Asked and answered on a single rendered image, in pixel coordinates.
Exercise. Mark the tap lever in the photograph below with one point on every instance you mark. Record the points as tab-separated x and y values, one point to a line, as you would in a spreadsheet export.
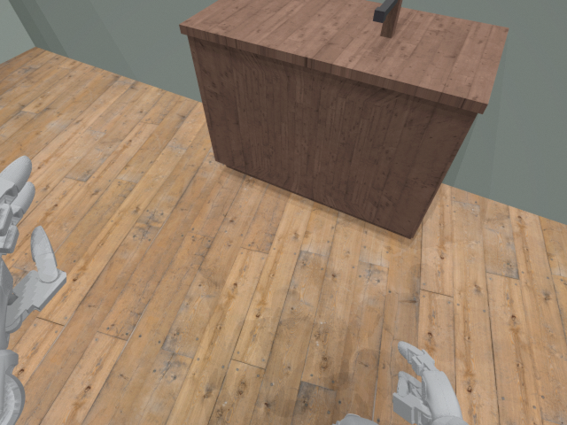
382	11

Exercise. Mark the right robot hand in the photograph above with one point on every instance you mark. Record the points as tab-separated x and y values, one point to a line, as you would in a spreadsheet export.
423	402

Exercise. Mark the counter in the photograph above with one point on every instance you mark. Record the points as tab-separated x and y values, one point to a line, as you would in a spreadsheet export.
316	98

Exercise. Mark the robot left forearm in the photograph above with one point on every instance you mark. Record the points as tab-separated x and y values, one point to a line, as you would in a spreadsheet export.
12	393

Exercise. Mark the left robot hand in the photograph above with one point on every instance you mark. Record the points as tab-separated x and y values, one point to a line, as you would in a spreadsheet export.
36	289

